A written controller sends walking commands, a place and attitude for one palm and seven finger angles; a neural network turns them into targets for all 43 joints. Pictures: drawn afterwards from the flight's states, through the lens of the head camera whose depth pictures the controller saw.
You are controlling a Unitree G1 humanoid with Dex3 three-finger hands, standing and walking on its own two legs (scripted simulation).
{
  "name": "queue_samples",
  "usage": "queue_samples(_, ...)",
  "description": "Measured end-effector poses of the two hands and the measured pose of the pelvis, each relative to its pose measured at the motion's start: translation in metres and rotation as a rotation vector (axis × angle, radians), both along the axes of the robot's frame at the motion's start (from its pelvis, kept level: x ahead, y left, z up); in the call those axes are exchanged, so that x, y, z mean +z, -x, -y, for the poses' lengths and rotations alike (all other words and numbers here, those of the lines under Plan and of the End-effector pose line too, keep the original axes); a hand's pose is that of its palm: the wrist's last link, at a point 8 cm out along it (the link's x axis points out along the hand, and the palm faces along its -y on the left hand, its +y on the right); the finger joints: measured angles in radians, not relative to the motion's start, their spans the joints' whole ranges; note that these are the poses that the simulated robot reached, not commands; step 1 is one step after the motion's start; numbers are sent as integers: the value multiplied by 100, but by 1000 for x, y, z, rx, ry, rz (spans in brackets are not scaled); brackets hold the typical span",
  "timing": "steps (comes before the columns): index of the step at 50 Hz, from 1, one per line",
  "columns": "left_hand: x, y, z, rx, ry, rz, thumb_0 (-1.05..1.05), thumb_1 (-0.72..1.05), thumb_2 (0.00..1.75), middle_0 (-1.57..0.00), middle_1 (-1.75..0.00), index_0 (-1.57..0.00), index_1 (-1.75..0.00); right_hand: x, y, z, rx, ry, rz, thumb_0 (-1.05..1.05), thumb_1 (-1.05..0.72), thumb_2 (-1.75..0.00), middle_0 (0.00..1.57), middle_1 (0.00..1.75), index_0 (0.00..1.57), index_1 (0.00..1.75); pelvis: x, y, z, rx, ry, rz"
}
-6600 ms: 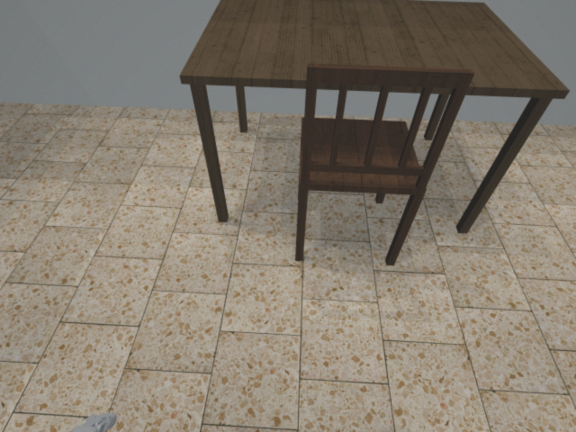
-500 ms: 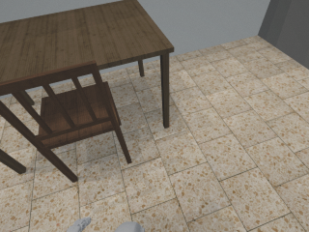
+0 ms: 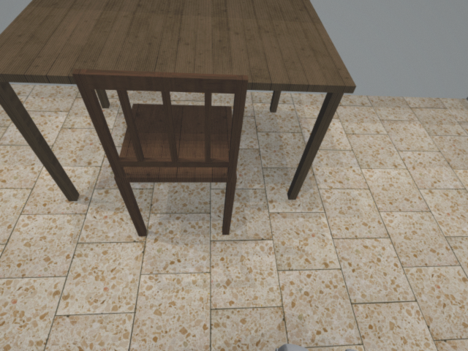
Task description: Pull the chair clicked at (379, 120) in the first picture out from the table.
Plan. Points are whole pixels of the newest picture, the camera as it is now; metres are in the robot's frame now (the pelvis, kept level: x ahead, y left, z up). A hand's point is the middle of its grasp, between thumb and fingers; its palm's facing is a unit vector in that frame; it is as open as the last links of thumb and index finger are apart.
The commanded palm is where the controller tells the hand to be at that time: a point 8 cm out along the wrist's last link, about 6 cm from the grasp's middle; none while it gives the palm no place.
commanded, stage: take the last steps up to it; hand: left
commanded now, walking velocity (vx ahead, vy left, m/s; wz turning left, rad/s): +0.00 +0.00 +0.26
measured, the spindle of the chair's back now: (170, 128) +0.68 +0.23 -0.10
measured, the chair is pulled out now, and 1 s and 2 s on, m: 0.00 0.00 0.00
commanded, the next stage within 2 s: come to a stop and stand still in 0.80 s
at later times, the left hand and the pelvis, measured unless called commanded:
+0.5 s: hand out of the picture +0.00 +0.13 -0.16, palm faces +0.16 -0.97 -0.19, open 7.4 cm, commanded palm none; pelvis +0.07 -0.03 +0.00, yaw +5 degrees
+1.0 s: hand (150, 277) +0.28 +0.20 -0.17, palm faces +0.11 -0.97 -0.23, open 7.3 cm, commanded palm none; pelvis +0.23 +0.00 -0.01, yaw +3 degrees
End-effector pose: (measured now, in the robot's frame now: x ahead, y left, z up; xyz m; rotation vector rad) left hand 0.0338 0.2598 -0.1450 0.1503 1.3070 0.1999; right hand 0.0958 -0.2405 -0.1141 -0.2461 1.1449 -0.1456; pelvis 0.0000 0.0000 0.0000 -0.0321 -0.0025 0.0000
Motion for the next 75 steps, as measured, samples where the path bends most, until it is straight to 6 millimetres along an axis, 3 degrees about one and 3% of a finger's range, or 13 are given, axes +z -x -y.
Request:
queue_samples(6, 8, -17, 14, -1, -1, 65, 1, 91, 90, -20, -30, -19, -29, -13, 20, -6, -8, -48, -46, 0, -91, -89, 21, 30, 21, 30, 0, 0, 4, 30, -17, 2)
queue_samples(12, 12, -30, 40, -29, -10, 116, 1, 91, 90, -20, -30, -19, -29, -38, 50, 10, -53, -94, -116, 0, -91, -89, 21, 30, 21, 30, -8, -10, 22, 42, -52, 2)
queue_samples(17, 15, -8, 61, 43, -5, 96, 0, 91, 90, -20, -30, -20, -29, -43, 59, 23, -42, -111, -218, 0, -92, -89, 20, 30, 21, 29, -4, -29, 31, 69, -43, 9)
queue_samples(25, 15, 44, 85, 134, 53, -153, 1, 91, 90, -20, -30, -20, -29, -33, 11, 26, -31, -93, -230, 0, -91, -89, 20, 30, 20, 29, 2, -71, 28, 92, -45, -3)
queue_samples(32, 6, 50, 84, 208, 116, -316, 1, 90, 90, -20, -30, -20, -29, -38, -85, -11, 54, -84, -174, 0, -92, -89, 20, 29, 20, 29, -9, -119, 2, 100, -34, -22)
queue_samples(36, -11, 24, 64, 203, 133, -360, 1, 90, 90, -21, -30, -20, -29, -45, -136, -39, 64, -79, -73, 0, -91, -89, 20, 30, 20, 29, -23, -149, -16, 81, -40, -16)
queue_samples(40, -14, -42, 37, 143, 101, -269, 1, 91, 90, -20, -30, -20, -29, -32, -161, -44, 8, -71, -13, -1, -94, -89, 20, 30, 21, 29, -14, -172, -19, 54, -57, -4)
queue_samples(48, 2, -201, 12, 54, 6, 44, 1, 93, 90, -20, -30, -19, -29, -34, -177, -28, -16, -79, -83, -1, -94, -89, 20, 30, 21, 29, -7, -218, -11, 50, -65, 2)
queue_samples(54, 7, -261, 26, -5, -32, 102, 1, 93, 90, -20, -30, -19, -29, -55, -185, -16, -67, -120, -163, 0, -93, -89, 20, 30, 20, 29, -14, -250, 3, 54, -54, 7)
queue_samples(58, 9, -277, 37, -15, -17, 97, 0, 92, 90, -20, -30, -19, -29, -52, -184, -16, -83, -118, -209, 0, -92, -89, 20, 30, 20, 29, -9, -255, 5, 61, -52, -1)
queue_samples(62, 9, -277, 33, 8, -11, 100, 0, 92, 90, -20, -30, -20, -29, -45, -180, -17, -68, -93, -239, 0, -92, -89, 20, 30, 20, 29, -5, -246, 0, 65, -56, 0)
queue_samples(70, -9, -239, -4, 24, -8, 60, 0, 91, 90, -21, -30, -20, -30, -39, -166, -35, -68, -46, -161, 0, -91, -89, 20, 30, 20, 29, -15, -220, -29, 67, -32, 18)
queue_samples(75, -1, -209, -31, 7, -33, 25, 0, 91, 90, -21, -30, -20, -29, -41, -160, -56, -64, -71, -68, 0, -91, -89, 20, 30, 20, 29, -15, -211, -50, 24, -41, 38)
